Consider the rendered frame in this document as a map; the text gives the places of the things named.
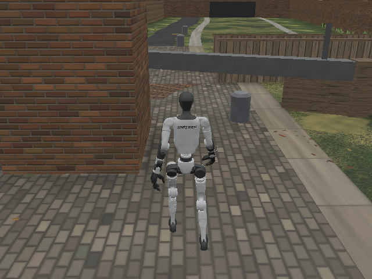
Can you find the right robot forearm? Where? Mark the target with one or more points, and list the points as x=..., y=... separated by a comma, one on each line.
x=211, y=151

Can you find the robot right hand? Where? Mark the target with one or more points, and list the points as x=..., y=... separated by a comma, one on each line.
x=210, y=162

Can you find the robot left hand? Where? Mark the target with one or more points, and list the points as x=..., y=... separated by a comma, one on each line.
x=154, y=177

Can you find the right robot foot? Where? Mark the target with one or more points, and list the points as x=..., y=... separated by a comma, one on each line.
x=204, y=245

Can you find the left robot forearm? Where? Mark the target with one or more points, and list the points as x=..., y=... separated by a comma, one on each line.
x=159, y=160

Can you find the robot right upper arm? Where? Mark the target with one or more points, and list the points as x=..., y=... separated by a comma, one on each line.
x=206, y=131

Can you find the right robot thigh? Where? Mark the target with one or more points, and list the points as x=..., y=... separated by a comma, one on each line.
x=200, y=181

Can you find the robot left upper arm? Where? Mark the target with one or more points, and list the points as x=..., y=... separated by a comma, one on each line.
x=166, y=133

